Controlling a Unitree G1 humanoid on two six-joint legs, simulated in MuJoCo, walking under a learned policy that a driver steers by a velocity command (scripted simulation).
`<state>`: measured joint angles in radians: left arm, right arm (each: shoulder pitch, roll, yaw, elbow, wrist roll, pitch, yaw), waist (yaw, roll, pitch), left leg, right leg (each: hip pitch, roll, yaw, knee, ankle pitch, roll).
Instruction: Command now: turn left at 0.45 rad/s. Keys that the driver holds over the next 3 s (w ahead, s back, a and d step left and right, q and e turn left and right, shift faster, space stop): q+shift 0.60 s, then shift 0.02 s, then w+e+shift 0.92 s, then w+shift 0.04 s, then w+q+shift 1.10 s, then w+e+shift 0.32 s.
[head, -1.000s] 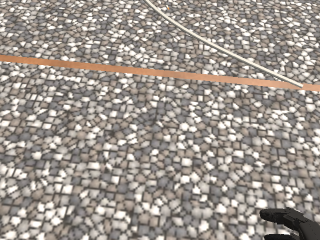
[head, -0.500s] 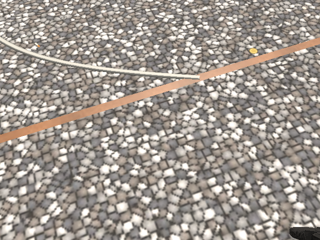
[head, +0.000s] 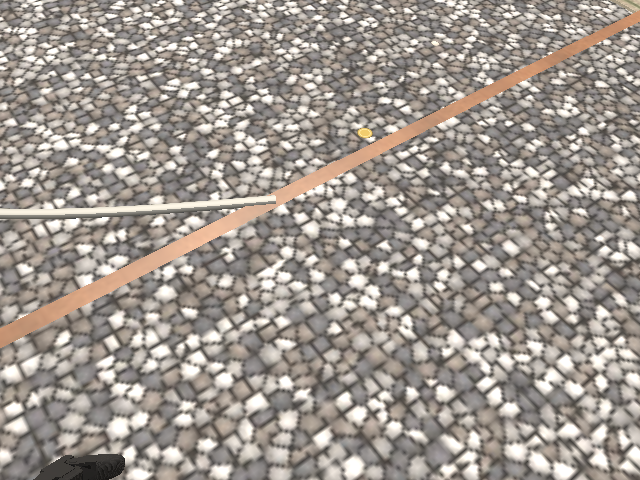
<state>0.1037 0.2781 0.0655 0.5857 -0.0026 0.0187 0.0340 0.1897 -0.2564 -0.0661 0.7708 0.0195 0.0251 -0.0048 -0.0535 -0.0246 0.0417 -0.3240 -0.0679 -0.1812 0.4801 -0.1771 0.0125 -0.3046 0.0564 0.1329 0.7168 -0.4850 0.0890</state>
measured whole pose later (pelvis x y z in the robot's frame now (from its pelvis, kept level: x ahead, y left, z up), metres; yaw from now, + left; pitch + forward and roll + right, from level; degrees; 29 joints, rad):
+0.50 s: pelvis -0.01 +0.02 -0.01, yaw +25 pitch +2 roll -1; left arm 0.16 0.31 0.10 0.68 -0.03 0.00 0.01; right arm 0.11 -0.31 -0.09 0.59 0.03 0.08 0.04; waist 0.02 -0.01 0.08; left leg -0.39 0.04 0.06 0.63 -0.24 -0.01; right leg -0.17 -0.10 -0.21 0.57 -0.42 0.03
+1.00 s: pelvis +0.10 +0.07 +0.00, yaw +28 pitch +2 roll +2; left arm 0.30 0.30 0.06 0.72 0.02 0.03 -0.09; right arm 0.27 -0.31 -0.05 0.69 -0.05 -0.05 0.01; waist 0.02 0.03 -0.10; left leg -0.04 0.03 0.15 0.29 -0.29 -0.02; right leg -0.50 -0.08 -0.06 0.76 -0.23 -0.03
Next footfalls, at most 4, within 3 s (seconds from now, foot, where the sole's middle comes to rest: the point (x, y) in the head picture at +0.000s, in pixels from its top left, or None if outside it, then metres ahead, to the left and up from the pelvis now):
0.10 right None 0.01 -0.12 -0.78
0.50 left None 0.01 0.15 -0.78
1.08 right None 0.25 0.02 -0.78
1.50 left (177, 385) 0.67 0.27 -0.78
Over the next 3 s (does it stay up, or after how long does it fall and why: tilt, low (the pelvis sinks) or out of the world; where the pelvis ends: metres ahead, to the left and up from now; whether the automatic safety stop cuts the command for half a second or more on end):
stays up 1.80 0.41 0.00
